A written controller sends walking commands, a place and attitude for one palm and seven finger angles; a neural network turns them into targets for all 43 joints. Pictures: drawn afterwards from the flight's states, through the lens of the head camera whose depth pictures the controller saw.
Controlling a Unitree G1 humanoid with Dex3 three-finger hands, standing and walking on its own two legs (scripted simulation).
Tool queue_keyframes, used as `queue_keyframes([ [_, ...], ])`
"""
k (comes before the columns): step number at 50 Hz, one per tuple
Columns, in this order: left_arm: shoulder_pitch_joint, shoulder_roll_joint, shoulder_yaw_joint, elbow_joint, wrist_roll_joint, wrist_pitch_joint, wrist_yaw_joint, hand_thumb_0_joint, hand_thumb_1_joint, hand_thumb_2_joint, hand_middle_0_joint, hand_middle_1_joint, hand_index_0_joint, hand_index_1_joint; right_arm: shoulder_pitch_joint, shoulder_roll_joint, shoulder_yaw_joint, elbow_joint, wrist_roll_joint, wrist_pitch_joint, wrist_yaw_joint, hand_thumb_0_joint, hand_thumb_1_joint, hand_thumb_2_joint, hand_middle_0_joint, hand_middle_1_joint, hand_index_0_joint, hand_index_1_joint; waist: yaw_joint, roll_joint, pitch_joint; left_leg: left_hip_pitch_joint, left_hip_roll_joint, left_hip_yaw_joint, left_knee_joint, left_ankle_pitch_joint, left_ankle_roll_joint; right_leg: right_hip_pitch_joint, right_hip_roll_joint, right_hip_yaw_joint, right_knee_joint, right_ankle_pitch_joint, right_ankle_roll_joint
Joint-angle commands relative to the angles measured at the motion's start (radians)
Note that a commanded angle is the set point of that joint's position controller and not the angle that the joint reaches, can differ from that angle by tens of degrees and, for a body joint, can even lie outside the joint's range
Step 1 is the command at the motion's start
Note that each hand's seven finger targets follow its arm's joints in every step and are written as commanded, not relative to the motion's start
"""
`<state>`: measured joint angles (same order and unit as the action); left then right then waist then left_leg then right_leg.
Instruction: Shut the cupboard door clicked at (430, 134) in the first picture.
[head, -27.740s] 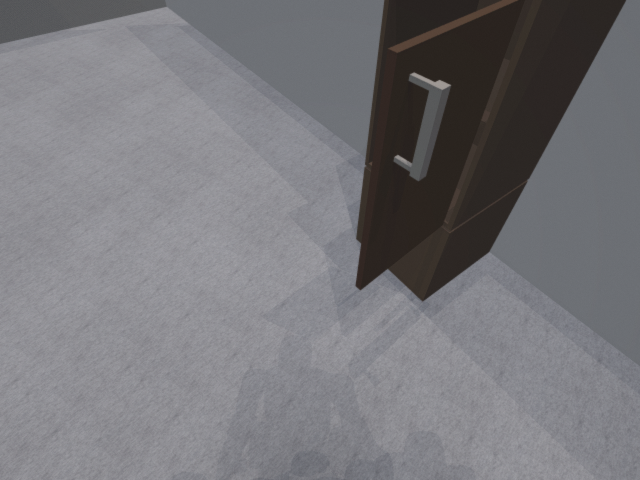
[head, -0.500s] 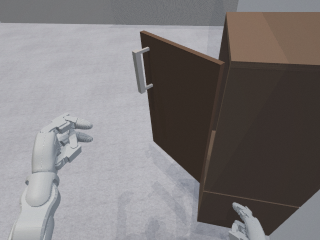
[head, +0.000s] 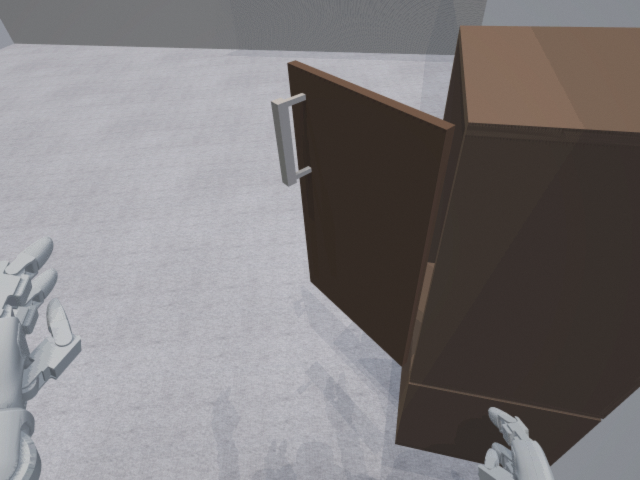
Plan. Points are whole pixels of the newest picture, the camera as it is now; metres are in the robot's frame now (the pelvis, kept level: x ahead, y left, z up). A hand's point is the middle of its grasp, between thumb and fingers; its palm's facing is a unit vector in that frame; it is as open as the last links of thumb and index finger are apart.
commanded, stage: draw the hand back to the body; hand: left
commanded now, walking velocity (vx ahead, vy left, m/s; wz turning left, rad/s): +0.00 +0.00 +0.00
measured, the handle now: (293, 141) +0.66 +0.15 +0.12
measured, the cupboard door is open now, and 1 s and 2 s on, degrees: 52 52 52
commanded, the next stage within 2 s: step back with the hand held close in 0.18 s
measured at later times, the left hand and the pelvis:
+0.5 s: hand (93, 331) +0.20 +0.27 +0.15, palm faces +0.40 -0.79 -0.46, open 7.4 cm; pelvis +0.00 +0.01 +0.00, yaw -1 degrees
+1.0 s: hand (9, 410) +0.12 +0.30 +0.15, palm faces +0.49 -0.76 -0.44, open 7.4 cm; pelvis -0.08 +0.02 -0.03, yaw +2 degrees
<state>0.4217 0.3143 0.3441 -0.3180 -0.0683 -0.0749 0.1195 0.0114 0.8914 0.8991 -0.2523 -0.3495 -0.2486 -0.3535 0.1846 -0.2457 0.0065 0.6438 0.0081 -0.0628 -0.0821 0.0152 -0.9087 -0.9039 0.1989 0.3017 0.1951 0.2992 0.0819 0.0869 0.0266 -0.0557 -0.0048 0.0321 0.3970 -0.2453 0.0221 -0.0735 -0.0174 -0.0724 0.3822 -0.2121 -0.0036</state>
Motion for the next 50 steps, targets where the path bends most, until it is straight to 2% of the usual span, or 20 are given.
queue_keyframes([
  [1,-0.132,0.211,0.093,-0.24,0.007,-0.073,0.014,0.0,0.9,0.9,-0.2,-0.3,-0.2,-0.3,-0.128,-0.081,-0.031,-0.16,-0.005,-0.059,-0.014,0.0,-0.9,-0.9,0.2,0.3,0.2,0.3,-0.021,-0.045,-0.081,-0.023,0.01,-0.021,-0.077,0.123,0.011,0.003,0.004,0.046,-0.077,0.037,-0.011],
  [3,-0.107,0.235,0.114,-0.265,0.008,-0.075,0.017,0.0,0.9,0.9,-0.2,-0.3,-0.2,-0.3,-0.129,-0.082,-0.027,-0.157,-0.009,-0.067,-0.011,0.0,-0.9,-0.9,0.2,0.3,0.2,0.3,-0.013,0.0,-0.104,-0.026,0.009,-0.023,-0.071,0.147,0.006,0.031,0.004,0.052,-0.076,0.071,-0.014],
  [6,-0.101,0.231,0.115,-0.295,0.011,-0.073,0.02,0.0,0.9,0.9,-0.2,-0.3,-0.2,-0.3,-0.134,-0.072,-0.021,-0.161,-0.01,-0.072,-0.009,0.0,-0.9,-0.9,0.2,0.3,0.2,0.3,-0.013,0.053,-0.08,-0.037,0.01,-0.024,-0.073,0.171,-0.004,0.033,0.007,0.049,-0.068,0.101,-0.019],
  [11,-0.069,0.212,0.117,-0.226,0.002,-0.064,0.01,0.0,0.9,0.9,-0.2,-0.3,-0.2,-0.3,-0.131,-0.069,-0.02,-0.159,-0.008,-0.062,-0.006,0.0,-0.9,-0.9,0.2,0.3,0.2,0.3,-0.017,-0.03,-0.001,-0.064,0.018,-0.021,-0.082,0.168,-0.005,0.002,0.013,0.043,-0.079,0.091,-0.016],
  [15,-0.069,0.198,0.106,-0.201,0.0,-0.062,0.002,0.0,0.9,0.9,-0.2,-0.3,-0.2,-0.3,-0.125,-0.075,-0.026,-0.161,-0.007,-0.054,-0.005,0.0,-0.9,-0.9,0.2,0.3,0.2,0.3,-0.02,-0.052,-0.006,-0.054,0.022,-0.017,-0.085,0.159,0.0,-0.007,0.01,0.045,-0.082,0.076,-0.012],
  [16,-0.187,0.315,0.21,-0.276,0.007,-0.102,0.011,0.0,0.9,0.9,-0.2,-0.3,-0.2,-0.3,-0.114,-0.109,-0.04,-0.203,0.009,-0.033,0.004,0.0,-0.9,-0.9,0.2,0.3,0.2,0.3,-0.051,-0.032,0.012,-0.138,0.042,-0.037,-0.029,0.081,0.02,-0.084,-0.041,0.151,-0.122,0.1,-0.019],
  [17,-0.073,0.241,0.151,-0.204,0.006,-0.108,0.007,0.0,0.9,0.9,-0.2,-0.3,-0.2,-0.3,-0.103,-0.096,-0.04,-0.185,0.003,-0.022,0.002,0.0,-0.9,-0.9,0.2,0.3,0.2,0.3,-0.059,-0.081,-0.024,-0.125,0.042,-0.049,0.005,0.078,0.022,-0.1,-0.076,0.165,-0.126,0.092,-0.027],
  [18,-0.055,0.25,0.154,-0.217,0.011,-0.11,0.007,0.0,0.9,0.9,-0.2,-0.3,-0.2,-0.3,-0.113,-0.098,-0.043,-0.19,0.0,-0.015,0.004,0.0,-0.9,-0.9,0.2,0.3,0.2,0.3,-0.055,-0.094,-0.027,-0.119,0.041,-0.052,0.02,0.099,0.021,-0.107,-0.09,0.176,-0.124,0.135,-0.033],
  [19,-0.021,0.217,0.12,-0.203,0.014,-0.109,0.005,0.0,0.9,0.9,-0.2,-0.3,-0.2,-0.3,-0.105,-0.098,-0.043,-0.191,0.001,-0.005,0.007,0.0,-0.9,-0.9,0.2,0.3,0.2,0.3,-0.063,-0.105,-0.051,-0.12,0.043,-0.048,0.036,0.107,0.017,-0.113,-0.104,0.179,-0.113,0.143,-0.036],
  [23,0.023,0.26,0.153,-0.287,0.017,-0.123,0.021,0.0,0.9,0.9,-0.2,-0.3,-0.2,-0.3,-0.097,-0.109,-0.061,-0.213,0.002,0.022,0.004,0.0,-0.9,-0.9,0.2,0.3,0.2,0.3,-0.068,-0.074,-0.18,-0.12,0.059,-0.055,0.06,0.241,0.008,-0.058,-0.116,0.155,-0.014,0.331,-0.037],
  [26,0.068,0.289,0.192,-0.335,0.013,-0.128,0.032,0.0,0.9,0.9,-0.2,-0.3,-0.2,-0.3,-0.091,-0.107,-0.068,-0.243,0.008,0.045,-0.005,0.0,-0.9,-0.9,0.2,0.3,0.2,0.3,-0.07,-0.074,-0.248,-0.127,0.08,-0.061,0.061,0.395,0.003,-0.013,-0.092,0.123,0.074,0.467,-0.021],
  [28,0.095,0.333,0.238,-0.363,0.01,-0.129,0.037,0.0,0.9,0.9,-0.2,-0.3,-0.2,-0.3,-0.1,-0.108,-0.069,-0.258,0.007,0.058,-0.012,0.0,-0.9,-0.9,0.2,0.3,0.2,0.3,-0.067,-0.052,-0.27,-0.14,0.093,-0.069,0.065,0.483,0.001,0.0,-0.08,0.114,0.12,0.523,-0.013],
  [30,0.119,0.314,0.228,-0.367,0.006,-0.128,0.037,0.0,0.9,0.9,-0.2,-0.3,-0.2,-0.3,-0.092,-0.104,-0.068,-0.274,0.012,0.07,-0.015,0.0,-0.9,-0.9,0.2,0.3,0.2,0.3,-0.069,-0.049,-0.259,-0.171,0.108,-0.077,0.057,0.508,0.0,-0.003,-0.065,0.109,0.153,0.504,-0.006],
  [33,0.146,0.318,0.246,-0.353,0.006,-0.13,0.038,0.0,0.9,0.9,-0.2,-0.3,-0.2,-0.3,-0.09,-0.116,-0.074,-0.276,0.006,0.074,-0.017,0.0,-0.9,-0.9,0.2,0.3,0.2,0.3,-0.066,0.002,-0.227,-0.253,0.128,-0.098,0.024,0.416,0.012,-0.007,-0.047,0.112,0.172,0.413,0.001],
  [34,0.152,0.29,0.222,-0.342,0.005,-0.13,0.037,0.0,0.9,0.9,-0.2,-0.3,-0.2,-0.3,-0.084,-0.109,-0.07,-0.278,0.008,0.073,-0.017,0.0,-0.9,-0.9,0.2,0.3,0.2,0.3,-0.07,-0.008,-0.207,-0.289,0.134,-0.101,0.016,0.361,0.015,-0.006,-0.047,0.112,0.174,0.378,0.001],
  [39,0.101,0.261,0.196,-0.319,0.021,-0.143,0.039,0.0,0.9,0.9,-0.2,-0.3,-0.2,-0.3,-0.072,-0.123,-0.069,-0.275,0.01,0.056,-0.016,0.0,-0.9,-0.9,0.2,0.3,0.2,0.3,-0.078,0.003,-0.106,-0.531,0.147,-0.139,-0.061,-0.07,0.052,0.032,-0.029,0.129,0.195,0.19,0.007],
  [43,0.021,0.278,0.211,-0.34,0.049,-0.167,0.044,0.0,0.9,0.9,-0.2,-0.3,-0.2,-0.3,-0.069,-0.138,-0.071,-0.276,0.007,0.031,-0.019,0.0,-0.9,-0.9,0.2,0.3,0.2,0.3,-0.08,0.031,-0.053,-0.731,0.163,-0.184,-0.116,-0.436,0.092,0.082,-0.007,0.138,0.239,0.033,0.012],
  [47,-0.04,0.265,0.205,-0.383,0.069,-0.194,0.048,0.0,0.9,0.9,-0.2,-0.3,-0.2,-0.3,-0.055,-0.137,-0.07,-0.271,0.002,-0.001,-0.019,0.0,-0.9,-0.9,0.2,0.3,0.2,0.3,-0.08,0.066,-0.061,-0.827,0.199,-0.221,-0.138,-0.548,0.115,0.137,0.028,0.117,0.348,0.004,0.019],
  [48,-0.049,0.301,0.239,-0.401,0.076,-0.202,0.049,0.0,0.9,0.9,-0.2,-0.3,-0.2,-0.3,-0.059,-0.144,-0.074,-0.27,-0.001,-0.009,-0.018,0.0,-0.9,-0.9,0.2,0.3,0.2,0.3,-0.077,0.089,-0.069,-0.837,0.202,-0.235,-0.139,-0.56,0.12,0.147,0.037,0.126,0.361,0.01,0.02],
  [50,-0.035,0.281,0.23,-0.399,0.074,-0.213,0.046,0.0,0.9,0.9,-0.2,-0.3,-0.2,-0.3,-0.052,-0.128,-0.072,-0.268,0.001,-0.02,-0.016,0.0,-0.9,-0.9,0.2,0.3,0.2,0.3,-0.078,0.046,-0.078,-0.827,0.179,-0.209,-0.072,-0.533,0.114,0.132,0.023,0.156,0.347,0.031,0.01],
])
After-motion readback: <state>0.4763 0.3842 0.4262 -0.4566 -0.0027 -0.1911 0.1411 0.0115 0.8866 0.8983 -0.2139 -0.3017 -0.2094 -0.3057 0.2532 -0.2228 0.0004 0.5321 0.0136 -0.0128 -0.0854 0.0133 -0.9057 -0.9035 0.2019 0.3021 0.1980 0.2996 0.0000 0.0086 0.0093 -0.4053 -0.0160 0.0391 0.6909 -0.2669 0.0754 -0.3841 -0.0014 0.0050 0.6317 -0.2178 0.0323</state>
